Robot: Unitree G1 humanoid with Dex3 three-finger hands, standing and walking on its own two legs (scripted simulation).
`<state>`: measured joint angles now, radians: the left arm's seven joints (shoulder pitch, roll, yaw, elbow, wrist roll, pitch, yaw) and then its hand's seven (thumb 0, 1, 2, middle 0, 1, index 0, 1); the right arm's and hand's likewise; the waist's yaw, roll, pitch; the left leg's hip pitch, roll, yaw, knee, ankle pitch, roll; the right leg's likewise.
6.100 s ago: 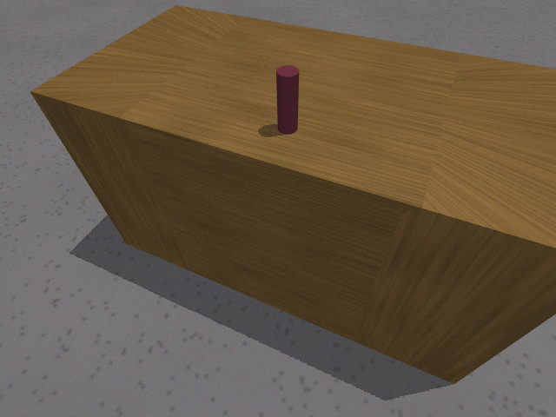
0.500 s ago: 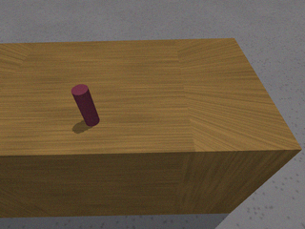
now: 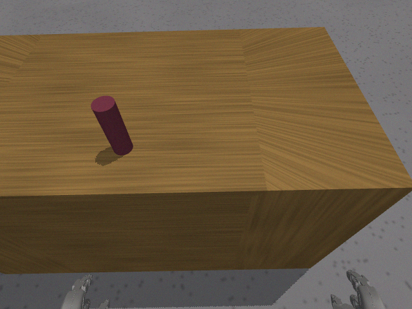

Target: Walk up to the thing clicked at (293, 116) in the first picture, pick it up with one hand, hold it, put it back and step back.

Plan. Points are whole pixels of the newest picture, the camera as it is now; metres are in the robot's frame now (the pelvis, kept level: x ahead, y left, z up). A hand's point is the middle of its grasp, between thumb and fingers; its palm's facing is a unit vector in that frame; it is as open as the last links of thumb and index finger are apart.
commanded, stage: rise first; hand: left
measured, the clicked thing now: (114, 127) +0.48 +0.23 +0.05
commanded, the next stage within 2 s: go down in 1.60 s
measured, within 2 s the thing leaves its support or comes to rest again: neither
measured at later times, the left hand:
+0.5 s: hand (73, 268) +0.20 +0.27 -0.02, palm faces +0.29 -0.88 -0.37, open 17.2 cm
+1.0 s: hand (42, 266) +0.19 +0.27 +0.06, palm faces +0.36 -0.83 -0.43, open 17.6 cm
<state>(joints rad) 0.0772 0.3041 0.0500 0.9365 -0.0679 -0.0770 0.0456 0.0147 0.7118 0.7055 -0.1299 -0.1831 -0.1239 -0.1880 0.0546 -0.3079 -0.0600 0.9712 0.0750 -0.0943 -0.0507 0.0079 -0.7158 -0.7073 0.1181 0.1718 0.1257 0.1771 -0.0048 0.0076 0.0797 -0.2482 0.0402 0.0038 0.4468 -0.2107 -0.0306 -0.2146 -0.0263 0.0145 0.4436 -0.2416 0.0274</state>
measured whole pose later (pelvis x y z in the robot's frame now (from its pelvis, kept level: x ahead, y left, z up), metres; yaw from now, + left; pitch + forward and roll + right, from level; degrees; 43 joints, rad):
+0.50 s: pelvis +0.02 +0.00 +0.00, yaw +1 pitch -1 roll +0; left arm 0.34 0.29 0.19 0.26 -0.04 -0.09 0.07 0.00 -0.46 0.03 -0.05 -0.06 -0.06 -0.05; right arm 0.24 -0.22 -0.09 0.59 0.03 -0.07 -0.07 -0.01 0.42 -0.05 0.06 0.05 0.06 0.05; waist 0.03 0.03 0.01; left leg -0.18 0.03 0.00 0.43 -0.24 -0.03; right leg -0.14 -0.04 0.00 0.43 -0.27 0.03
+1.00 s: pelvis +0.01 -0.01 +0.00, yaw +1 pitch -3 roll +0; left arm 0.44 0.32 0.29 -0.02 -0.04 -0.19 0.03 -0.01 -0.56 0.01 -0.06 -0.05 -0.06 -0.05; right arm 0.24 -0.24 -0.15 0.63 0.02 -0.09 -0.06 -0.01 0.49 -0.03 0.06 0.05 0.06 0.05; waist 0.05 0.05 0.04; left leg -0.15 0.03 -0.02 0.42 -0.22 -0.04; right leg -0.11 -0.03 -0.01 0.44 -0.27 0.02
